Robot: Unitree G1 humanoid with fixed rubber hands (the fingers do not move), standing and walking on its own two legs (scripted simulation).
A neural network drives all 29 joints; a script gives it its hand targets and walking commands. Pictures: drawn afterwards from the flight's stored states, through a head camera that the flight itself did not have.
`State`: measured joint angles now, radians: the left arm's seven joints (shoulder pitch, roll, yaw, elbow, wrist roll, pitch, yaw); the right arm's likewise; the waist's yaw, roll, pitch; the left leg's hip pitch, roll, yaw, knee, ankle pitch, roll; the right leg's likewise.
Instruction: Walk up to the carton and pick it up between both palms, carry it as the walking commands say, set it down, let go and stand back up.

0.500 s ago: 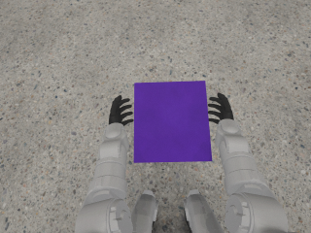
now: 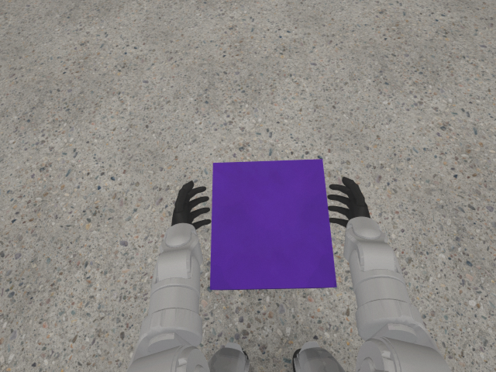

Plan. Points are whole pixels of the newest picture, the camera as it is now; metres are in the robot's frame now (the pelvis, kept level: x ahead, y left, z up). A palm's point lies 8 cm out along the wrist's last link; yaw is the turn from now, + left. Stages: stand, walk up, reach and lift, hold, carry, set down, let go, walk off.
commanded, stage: reach and lift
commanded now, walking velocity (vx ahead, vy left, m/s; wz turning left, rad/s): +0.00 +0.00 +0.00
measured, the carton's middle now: (269, 227) +0.37 +0.01 -0.12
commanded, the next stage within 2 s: hold in 1.80 s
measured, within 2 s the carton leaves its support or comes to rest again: neither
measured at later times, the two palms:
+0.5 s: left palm (168, 217) +0.33 +0.16 +0.05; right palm (368, 214) +0.33 -0.14 +0.04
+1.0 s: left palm (159, 211) +0.31 +0.15 +0.10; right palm (385, 204) +0.32 -0.14 +0.10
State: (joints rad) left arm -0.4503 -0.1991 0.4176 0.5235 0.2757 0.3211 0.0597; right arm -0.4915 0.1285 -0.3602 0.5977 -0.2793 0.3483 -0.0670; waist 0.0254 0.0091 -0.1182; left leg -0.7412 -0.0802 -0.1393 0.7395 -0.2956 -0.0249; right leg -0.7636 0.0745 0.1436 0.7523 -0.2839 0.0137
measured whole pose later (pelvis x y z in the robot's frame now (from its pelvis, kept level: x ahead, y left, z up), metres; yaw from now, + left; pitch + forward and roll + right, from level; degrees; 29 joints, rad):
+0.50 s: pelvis +0.02 +0.00 +0.03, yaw +0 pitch +3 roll +0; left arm -0.33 -0.17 0.32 0.46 0.28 0.50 0.05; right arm -0.33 0.16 -0.28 0.46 -0.29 0.53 -0.04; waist 0.02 0.02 -0.10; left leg -0.30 -0.06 -0.15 0.47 -0.23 -0.02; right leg -0.32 0.06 0.14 0.48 -0.22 0.00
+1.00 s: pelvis +0.02 +0.00 +0.04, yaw +1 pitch -6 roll +0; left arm -0.37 -0.18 0.32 0.39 0.32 0.72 0.03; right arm -0.39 0.15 -0.30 0.42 -0.32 0.73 -0.02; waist 0.01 0.02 -0.07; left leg -0.09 -0.04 -0.16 0.40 -0.21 -0.01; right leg -0.10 0.05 0.13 0.40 -0.20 0.00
